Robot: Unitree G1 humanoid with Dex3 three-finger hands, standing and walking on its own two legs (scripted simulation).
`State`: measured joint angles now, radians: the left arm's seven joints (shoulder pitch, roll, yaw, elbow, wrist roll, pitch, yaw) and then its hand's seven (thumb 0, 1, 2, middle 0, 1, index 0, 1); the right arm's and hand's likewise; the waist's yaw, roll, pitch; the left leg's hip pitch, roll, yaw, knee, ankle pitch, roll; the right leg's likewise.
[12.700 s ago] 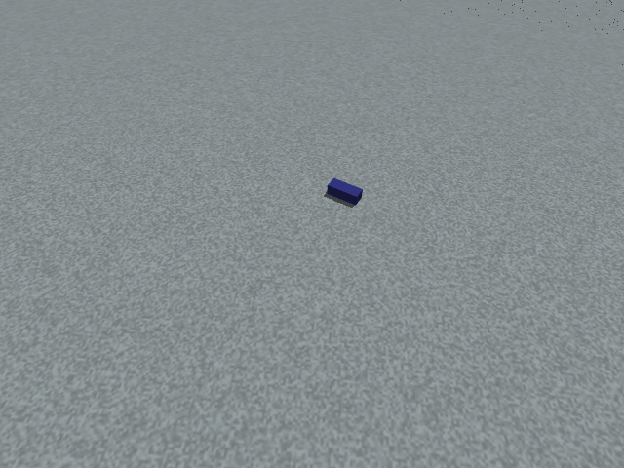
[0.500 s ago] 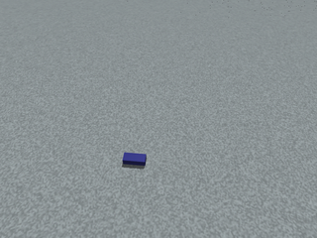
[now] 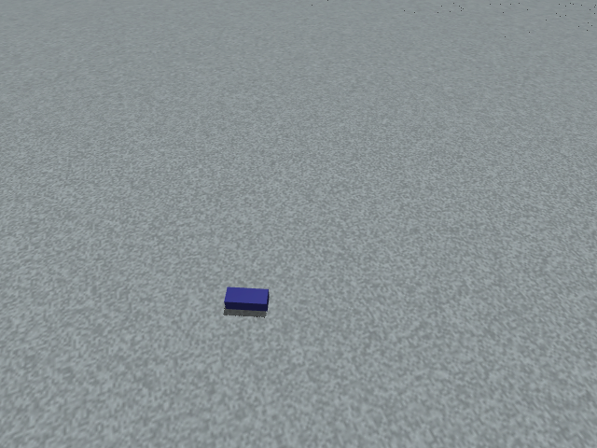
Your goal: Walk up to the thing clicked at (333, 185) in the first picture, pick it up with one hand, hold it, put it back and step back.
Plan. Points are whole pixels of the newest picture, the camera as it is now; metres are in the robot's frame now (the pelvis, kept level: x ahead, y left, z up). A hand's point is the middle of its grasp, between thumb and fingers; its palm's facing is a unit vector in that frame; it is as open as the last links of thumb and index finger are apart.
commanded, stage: stand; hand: left
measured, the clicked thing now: (247, 299) +0.76 +0.22 -0.76
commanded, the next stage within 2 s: walk up in 0.30 s
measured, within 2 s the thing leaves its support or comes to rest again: neither
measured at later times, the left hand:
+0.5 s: hand out of the picture +0.06 +0.28 -0.16, palm faces +0.04 -0.94 -0.34, open 7.4 cm
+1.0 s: hand (130, 373) +0.27 +0.30 -0.15, palm faces -0.06 -0.91 -0.41, open 7.4 cm
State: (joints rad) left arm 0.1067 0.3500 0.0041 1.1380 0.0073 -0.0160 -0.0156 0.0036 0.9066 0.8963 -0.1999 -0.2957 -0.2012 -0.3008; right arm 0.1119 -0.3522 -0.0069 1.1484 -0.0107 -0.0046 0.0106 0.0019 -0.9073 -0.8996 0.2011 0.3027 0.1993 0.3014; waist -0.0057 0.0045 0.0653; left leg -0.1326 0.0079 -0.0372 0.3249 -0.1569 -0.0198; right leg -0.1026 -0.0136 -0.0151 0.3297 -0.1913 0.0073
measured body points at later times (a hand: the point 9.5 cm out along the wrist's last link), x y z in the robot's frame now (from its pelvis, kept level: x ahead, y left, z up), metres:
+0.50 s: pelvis +0.03 +0.02 -0.01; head +0.04 +0.02 +0.44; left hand +0.06 +0.33 -0.13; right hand +0.11 -0.31 -0.12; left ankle +0.07 +0.14 -0.73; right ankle -0.01 -0.12 -0.75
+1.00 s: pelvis +0.19 +0.01 -0.03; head +0.19 -0.01 +0.42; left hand +0.27 +0.34 -0.12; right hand +0.21 -0.31 -0.15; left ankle +0.12 +0.15 -0.74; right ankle +0.27 -0.11 -0.75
